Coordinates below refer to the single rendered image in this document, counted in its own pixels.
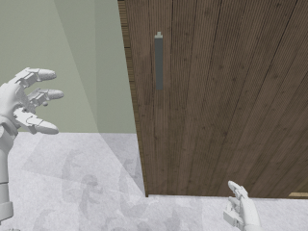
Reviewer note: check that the handle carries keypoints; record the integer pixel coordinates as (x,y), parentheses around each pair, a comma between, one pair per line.
(158,43)

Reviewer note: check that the left robot forearm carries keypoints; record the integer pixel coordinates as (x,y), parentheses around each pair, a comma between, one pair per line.
(8,133)

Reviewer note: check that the left robot hand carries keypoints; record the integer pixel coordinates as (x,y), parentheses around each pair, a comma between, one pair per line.
(13,98)

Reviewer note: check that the right robot hand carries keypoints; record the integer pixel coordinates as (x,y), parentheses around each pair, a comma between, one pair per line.
(245,212)

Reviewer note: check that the wardrobe door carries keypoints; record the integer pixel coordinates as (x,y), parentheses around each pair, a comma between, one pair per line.
(234,103)
(302,187)

